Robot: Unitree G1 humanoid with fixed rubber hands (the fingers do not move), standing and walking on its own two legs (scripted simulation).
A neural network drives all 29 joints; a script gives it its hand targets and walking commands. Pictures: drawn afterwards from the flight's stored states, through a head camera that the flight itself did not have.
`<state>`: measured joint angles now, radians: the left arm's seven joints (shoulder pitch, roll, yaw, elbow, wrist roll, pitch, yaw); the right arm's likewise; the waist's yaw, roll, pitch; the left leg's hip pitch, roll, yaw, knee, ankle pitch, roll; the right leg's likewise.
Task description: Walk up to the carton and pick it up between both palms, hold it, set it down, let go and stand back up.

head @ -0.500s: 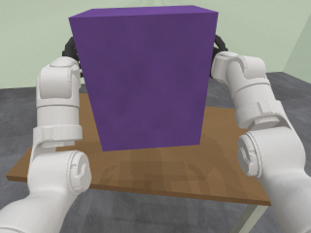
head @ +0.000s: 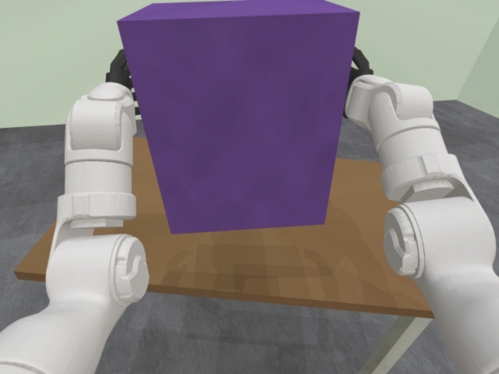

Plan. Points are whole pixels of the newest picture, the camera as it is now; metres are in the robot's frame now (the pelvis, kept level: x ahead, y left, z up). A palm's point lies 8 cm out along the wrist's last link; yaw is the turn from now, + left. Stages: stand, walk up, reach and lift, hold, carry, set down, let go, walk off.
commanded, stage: hold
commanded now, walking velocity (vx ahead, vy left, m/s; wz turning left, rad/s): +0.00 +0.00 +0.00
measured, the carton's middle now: (242, 118) +0.39 +0.01 +0.28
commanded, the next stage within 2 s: none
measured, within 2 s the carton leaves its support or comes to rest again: neither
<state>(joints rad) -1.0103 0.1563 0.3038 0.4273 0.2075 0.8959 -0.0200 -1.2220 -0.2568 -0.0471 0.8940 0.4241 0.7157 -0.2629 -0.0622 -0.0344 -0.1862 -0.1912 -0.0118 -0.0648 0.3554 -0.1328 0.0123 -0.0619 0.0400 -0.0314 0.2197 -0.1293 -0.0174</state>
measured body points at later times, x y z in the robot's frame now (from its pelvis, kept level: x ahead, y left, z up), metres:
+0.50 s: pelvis +0.01 +0.00 +0.00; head -0.08 +0.03 +0.44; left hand +0.39 +0.18 +0.31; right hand +0.39 -0.15 +0.33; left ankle +0.04 +0.10 -0.75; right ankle +0.00 -0.11 -0.75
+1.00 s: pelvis +0.00 -0.01 +0.00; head -0.09 +0.02 +0.44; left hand +0.38 +0.19 +0.31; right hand +0.39 -0.15 +0.34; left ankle +0.04 +0.10 -0.75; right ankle +0.00 -0.11 -0.75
